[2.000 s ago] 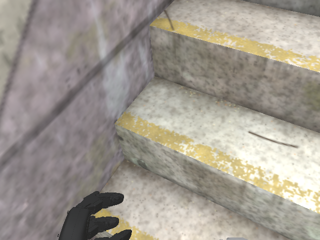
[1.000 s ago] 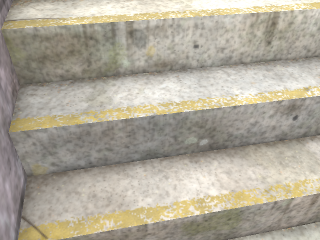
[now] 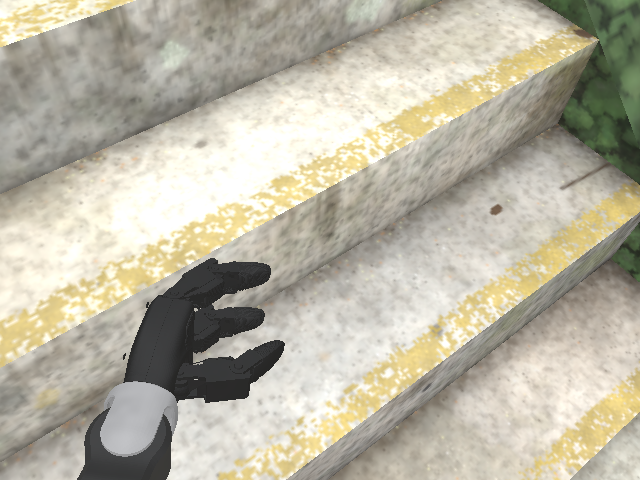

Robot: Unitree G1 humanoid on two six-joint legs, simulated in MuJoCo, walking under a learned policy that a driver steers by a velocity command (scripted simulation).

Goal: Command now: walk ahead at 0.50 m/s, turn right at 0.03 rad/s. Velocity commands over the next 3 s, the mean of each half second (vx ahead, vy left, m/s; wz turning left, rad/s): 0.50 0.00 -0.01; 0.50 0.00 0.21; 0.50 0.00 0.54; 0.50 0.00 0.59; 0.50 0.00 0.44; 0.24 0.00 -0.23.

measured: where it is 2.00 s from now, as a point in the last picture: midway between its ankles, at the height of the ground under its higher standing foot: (312, 370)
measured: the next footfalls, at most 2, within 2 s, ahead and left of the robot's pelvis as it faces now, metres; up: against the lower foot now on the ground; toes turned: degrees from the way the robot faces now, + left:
left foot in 0.26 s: +0.01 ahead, +0.01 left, +0.18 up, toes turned +19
right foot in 0.44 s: +0.25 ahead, -0.15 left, +0.21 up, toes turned +25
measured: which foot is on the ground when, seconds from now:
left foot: up 0.00-0.24, down 0.26-0.42, up 0.44-0.68, down 0.70-0.80, up 0.82-1.00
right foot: down 0.00-0.26, up 0.28-0.42, down 0.44-0.62, up 0.64-0.80, down 0.82-1.00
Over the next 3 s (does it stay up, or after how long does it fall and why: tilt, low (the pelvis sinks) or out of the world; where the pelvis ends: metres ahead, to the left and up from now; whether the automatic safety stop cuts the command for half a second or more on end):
stays up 0.59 0.23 0.60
